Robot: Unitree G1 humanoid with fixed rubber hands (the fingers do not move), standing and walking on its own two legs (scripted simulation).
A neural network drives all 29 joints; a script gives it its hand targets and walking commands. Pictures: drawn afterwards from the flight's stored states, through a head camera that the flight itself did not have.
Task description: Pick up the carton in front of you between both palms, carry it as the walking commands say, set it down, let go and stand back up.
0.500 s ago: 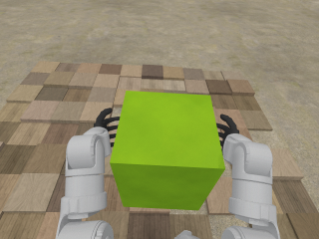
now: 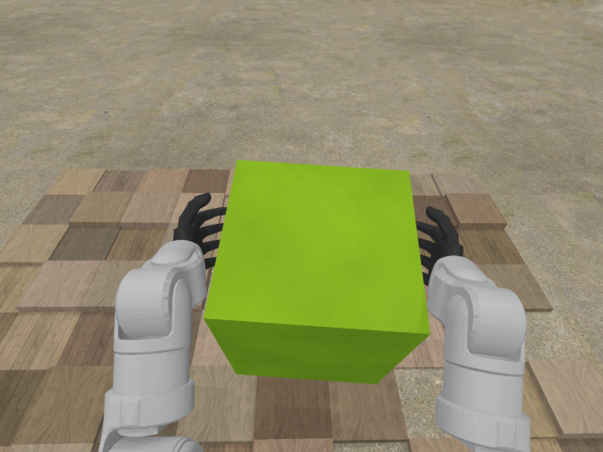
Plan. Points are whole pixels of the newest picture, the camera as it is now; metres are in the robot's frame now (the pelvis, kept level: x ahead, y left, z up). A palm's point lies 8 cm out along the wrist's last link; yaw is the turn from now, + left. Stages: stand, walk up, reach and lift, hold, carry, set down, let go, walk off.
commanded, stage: carry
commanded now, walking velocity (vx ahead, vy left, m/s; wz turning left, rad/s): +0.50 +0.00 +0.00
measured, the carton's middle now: (313, 283) +0.35 -0.01 +0.08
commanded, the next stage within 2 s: none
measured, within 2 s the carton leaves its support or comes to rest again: neither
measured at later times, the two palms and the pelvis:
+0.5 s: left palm (229, 149) +0.60 +0.14 +0.13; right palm (393, 147) +0.64 -0.16 +0.12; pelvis +0.27 -0.05 +0.02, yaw +1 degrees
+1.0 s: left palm (284, 56) +0.96 +0.06 +0.16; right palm (409, 62) +0.94 -0.24 +0.17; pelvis +0.61 -0.06 +0.01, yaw +0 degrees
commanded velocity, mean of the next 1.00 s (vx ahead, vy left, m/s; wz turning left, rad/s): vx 0.50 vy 0.00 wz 0.00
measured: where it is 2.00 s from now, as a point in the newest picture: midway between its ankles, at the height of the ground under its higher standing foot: (310, 250)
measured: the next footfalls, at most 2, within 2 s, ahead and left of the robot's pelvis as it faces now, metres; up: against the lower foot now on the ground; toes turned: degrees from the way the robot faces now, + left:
right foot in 0.22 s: +0.26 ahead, -0.12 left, +0.01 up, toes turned -5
left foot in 0.62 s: +0.52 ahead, +0.05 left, +0.01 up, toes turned +5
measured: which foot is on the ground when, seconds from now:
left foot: down 0.00-0.28, up 0.30-0.60, down 0.62-1.00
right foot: up 0.00-0.20, down 0.22-0.62, up 0.64-0.98, down 1.00-1.00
